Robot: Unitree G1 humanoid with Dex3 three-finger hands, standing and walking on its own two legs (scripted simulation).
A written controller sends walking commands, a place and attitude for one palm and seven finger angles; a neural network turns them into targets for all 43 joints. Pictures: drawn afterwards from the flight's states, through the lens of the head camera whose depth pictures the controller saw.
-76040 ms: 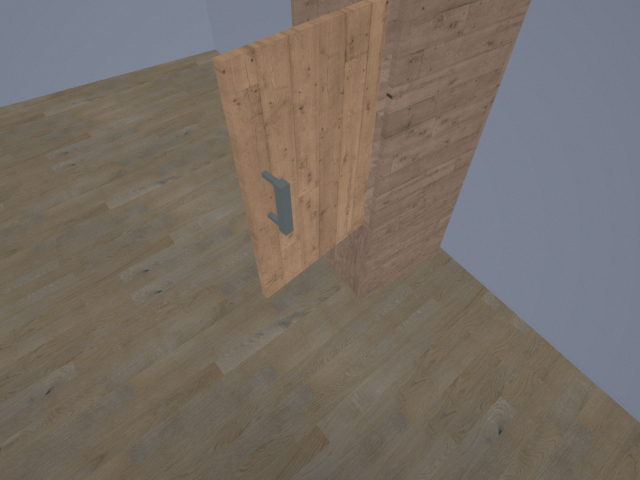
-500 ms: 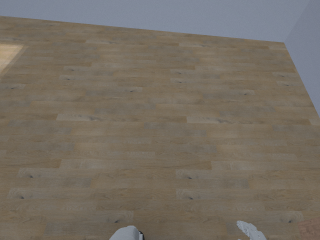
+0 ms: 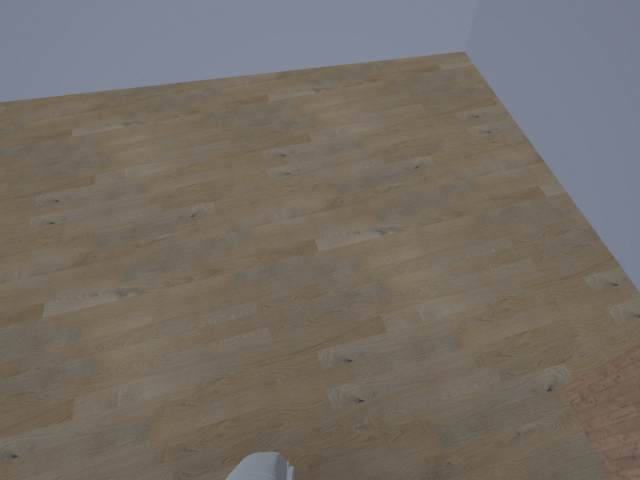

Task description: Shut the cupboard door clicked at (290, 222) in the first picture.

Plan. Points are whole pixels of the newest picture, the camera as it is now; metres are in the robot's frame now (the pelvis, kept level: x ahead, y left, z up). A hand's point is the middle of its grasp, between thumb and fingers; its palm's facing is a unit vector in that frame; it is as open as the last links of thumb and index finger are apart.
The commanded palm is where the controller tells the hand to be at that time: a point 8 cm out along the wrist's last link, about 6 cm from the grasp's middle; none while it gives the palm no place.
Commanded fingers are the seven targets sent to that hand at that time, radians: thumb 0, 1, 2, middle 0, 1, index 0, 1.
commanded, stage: turn to face it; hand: left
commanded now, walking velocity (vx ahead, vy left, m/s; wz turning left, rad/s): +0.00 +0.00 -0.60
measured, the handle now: out of the picture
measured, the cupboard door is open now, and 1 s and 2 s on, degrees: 3 3 3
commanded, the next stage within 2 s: take the last steps up to it in 1.92 s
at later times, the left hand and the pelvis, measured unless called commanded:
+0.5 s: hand (234, 401) +0.23 +0.16 -0.15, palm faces -0.33 -0.90 -0.29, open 7.4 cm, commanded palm none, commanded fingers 0.00 0.90 0.90 -0.20 -0.30 -0.20 -0.30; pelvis +0.02 +0.00 -0.01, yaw -19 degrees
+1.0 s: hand (247, 393) +0.25 +0.15 -0.17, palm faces -0.53 -0.82 -0.20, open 7.4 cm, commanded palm none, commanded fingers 0.00 0.90 0.90 -0.20 -0.30 -0.20 -0.30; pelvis +0.06 +0.01 +0.00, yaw -36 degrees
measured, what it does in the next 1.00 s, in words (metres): steps on the spot, turning right: left foot, then right foot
